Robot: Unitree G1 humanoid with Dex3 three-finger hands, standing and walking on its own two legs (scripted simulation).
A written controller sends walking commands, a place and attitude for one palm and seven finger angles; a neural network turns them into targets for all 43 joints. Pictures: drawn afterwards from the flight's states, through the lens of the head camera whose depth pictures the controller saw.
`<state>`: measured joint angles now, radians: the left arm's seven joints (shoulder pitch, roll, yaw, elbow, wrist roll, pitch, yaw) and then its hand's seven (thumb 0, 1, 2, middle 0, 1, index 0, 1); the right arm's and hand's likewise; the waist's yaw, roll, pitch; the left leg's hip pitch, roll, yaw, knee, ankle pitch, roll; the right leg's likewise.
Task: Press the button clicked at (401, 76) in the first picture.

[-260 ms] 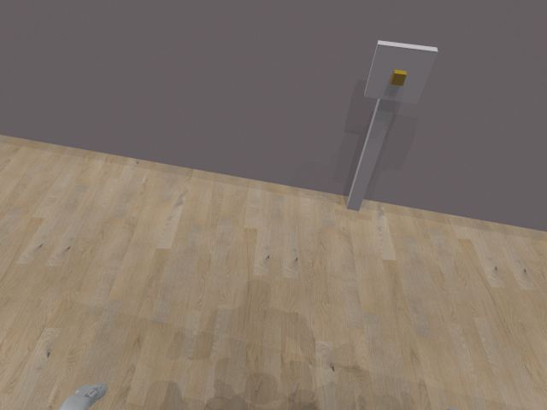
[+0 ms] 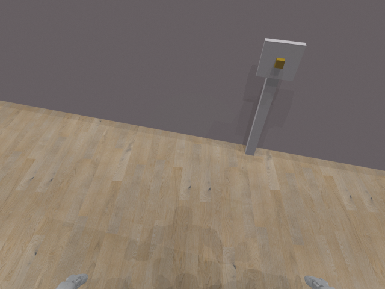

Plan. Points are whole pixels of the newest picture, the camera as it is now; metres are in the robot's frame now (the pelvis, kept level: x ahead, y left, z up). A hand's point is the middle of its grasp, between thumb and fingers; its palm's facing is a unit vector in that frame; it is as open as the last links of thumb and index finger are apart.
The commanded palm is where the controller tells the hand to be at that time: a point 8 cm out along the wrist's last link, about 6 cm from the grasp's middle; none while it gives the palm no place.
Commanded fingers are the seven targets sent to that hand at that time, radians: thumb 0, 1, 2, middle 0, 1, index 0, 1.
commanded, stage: stand and wait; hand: left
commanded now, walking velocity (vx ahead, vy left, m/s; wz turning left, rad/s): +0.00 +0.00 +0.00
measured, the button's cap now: (279, 62) +1.09 -0.35 -0.05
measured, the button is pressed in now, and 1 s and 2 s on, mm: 0 0 0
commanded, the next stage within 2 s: look at it before walking up in 0.80 s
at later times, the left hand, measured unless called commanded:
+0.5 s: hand out of the picture +0.04 +0.23 -0.15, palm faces -0.04 -0.93 -0.35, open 7.4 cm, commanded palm none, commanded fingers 0.00 0.90 0.90 -0.20 -0.30 -0.20 -0.30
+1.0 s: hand out of the picture +0.05 +0.22 -0.15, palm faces -0.05 -0.94 -0.33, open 7.4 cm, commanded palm none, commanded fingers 0.00 0.90 0.90 -0.20 -0.30 -0.20 -0.30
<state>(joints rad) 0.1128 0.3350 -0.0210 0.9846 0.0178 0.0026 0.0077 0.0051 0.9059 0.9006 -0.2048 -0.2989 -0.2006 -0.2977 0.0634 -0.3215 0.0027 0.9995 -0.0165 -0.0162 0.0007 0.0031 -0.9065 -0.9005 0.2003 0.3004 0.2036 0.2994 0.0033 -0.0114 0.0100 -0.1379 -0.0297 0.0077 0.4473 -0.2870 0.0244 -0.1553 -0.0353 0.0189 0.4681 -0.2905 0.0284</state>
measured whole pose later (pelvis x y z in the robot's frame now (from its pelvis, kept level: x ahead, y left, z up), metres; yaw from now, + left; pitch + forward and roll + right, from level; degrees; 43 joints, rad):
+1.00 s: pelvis -0.03 -0.02 +0.01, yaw +0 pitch -1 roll +0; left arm 0.13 0.34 -0.02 1.08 0.02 -0.01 0.00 0.01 0.91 0.90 -0.20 -0.30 -0.20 -0.30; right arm 0.13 -0.33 0.00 1.12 -0.01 -0.02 0.00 0.00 -0.91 -0.90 0.20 0.30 0.20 0.30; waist -0.01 -0.01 0.04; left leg -0.15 0.01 0.00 0.37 -0.20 -0.01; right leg -0.16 0.00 0.01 0.39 -0.20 0.00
